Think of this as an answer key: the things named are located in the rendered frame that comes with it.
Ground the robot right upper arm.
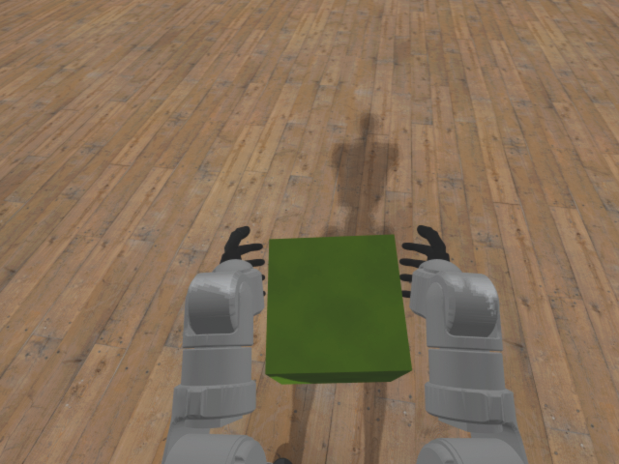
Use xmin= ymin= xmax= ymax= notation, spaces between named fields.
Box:
xmin=416 ymin=438 xmax=524 ymax=464

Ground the robot right forearm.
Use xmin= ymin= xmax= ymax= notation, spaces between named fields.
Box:
xmin=409 ymin=259 xmax=528 ymax=464

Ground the robot left hand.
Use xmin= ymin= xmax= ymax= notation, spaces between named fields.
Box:
xmin=220 ymin=226 xmax=266 ymax=296

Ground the robot right hand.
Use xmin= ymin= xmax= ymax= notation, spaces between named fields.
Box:
xmin=399 ymin=225 xmax=450 ymax=298

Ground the carton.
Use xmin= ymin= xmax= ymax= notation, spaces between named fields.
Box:
xmin=265 ymin=234 xmax=412 ymax=385

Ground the robot left upper arm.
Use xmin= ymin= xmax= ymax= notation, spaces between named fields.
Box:
xmin=164 ymin=433 xmax=267 ymax=464

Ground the robot left forearm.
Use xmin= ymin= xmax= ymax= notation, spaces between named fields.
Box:
xmin=162 ymin=259 xmax=265 ymax=464

